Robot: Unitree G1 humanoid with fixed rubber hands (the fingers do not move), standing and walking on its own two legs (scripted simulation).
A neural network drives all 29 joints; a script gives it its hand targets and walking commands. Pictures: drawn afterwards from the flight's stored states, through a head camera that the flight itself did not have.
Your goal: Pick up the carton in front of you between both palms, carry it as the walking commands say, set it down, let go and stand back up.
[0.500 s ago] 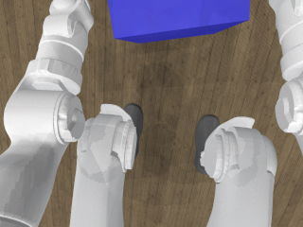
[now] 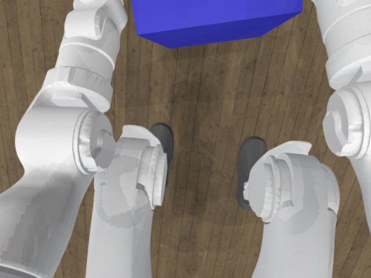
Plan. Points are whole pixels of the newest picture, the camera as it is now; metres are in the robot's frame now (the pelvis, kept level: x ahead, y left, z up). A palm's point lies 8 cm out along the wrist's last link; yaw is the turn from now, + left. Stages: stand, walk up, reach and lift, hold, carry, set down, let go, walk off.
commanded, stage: reach and lift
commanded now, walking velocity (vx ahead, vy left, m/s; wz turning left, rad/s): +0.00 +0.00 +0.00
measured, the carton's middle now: out of the picture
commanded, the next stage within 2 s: none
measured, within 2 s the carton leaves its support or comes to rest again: leaves its support in 0.22 s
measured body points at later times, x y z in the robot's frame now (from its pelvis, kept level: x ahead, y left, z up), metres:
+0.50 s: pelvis +0.01 +0.01 +0.03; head +0.32 -0.02 +0.35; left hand +0.54 +0.16 -0.07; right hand +0.57 -0.15 -0.06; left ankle +0.13 +0.14 -0.34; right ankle +0.11 -0.13 -0.34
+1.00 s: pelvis +0.01 +0.01 +0.14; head +0.26 -0.01 +0.52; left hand +0.51 +0.15 +0.09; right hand +0.52 -0.15 +0.08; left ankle +0.13 +0.14 -0.34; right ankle +0.11 -0.13 -0.34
